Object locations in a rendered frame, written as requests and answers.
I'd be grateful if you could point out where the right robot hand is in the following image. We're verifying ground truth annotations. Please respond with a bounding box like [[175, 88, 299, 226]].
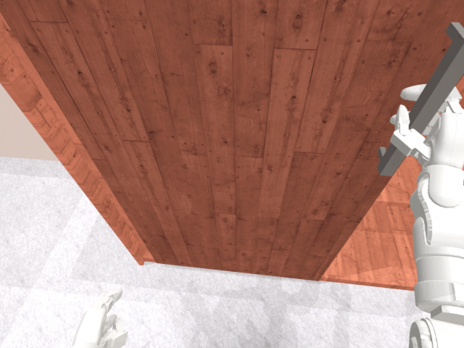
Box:
[[390, 84, 464, 170]]

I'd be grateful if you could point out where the handle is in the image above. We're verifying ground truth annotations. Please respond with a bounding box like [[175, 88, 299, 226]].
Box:
[[377, 22, 464, 176]]

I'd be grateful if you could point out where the right robot forearm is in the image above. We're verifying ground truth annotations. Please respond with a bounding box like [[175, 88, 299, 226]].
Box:
[[410, 165, 464, 326]]

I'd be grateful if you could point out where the robot right upper arm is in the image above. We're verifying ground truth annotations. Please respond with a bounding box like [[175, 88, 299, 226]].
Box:
[[409, 318, 464, 348]]

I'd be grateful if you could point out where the left robot hand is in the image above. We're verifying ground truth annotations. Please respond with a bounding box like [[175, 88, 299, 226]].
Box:
[[72, 289, 128, 348]]

